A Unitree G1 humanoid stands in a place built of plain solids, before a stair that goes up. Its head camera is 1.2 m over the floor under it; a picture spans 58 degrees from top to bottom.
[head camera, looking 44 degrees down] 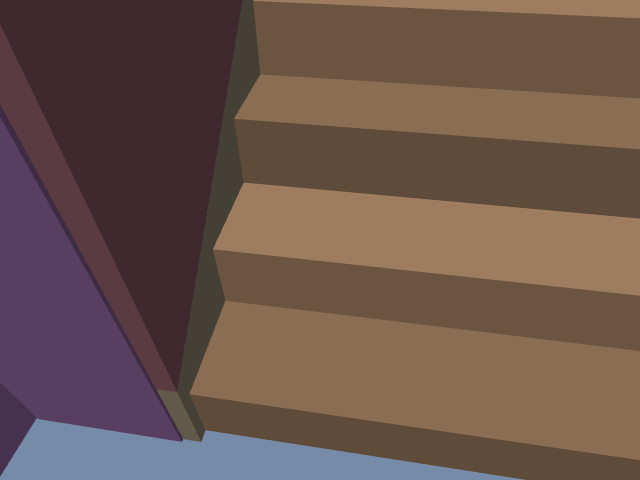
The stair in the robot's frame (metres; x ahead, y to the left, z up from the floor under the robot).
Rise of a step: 0.21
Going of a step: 0.29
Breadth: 1.28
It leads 8 degrees to the right of straight ahead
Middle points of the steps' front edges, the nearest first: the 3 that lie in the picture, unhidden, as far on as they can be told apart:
0.40 -0.32 0.21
0.68 -0.36 0.42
0.96 -0.40 0.63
